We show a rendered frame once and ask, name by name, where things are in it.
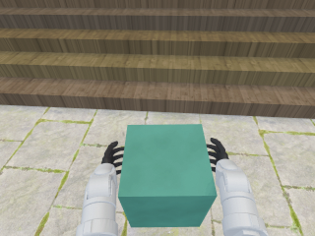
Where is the left robot forearm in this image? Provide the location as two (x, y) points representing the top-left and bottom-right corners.
(75, 163), (118, 236)

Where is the left robot hand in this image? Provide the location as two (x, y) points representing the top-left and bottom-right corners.
(101, 141), (125, 175)

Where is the right robot forearm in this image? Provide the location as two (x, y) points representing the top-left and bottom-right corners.
(216, 158), (269, 236)

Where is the carton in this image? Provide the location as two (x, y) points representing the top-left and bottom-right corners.
(118, 124), (218, 228)

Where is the right robot hand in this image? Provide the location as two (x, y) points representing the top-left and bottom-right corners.
(206, 138), (229, 172)

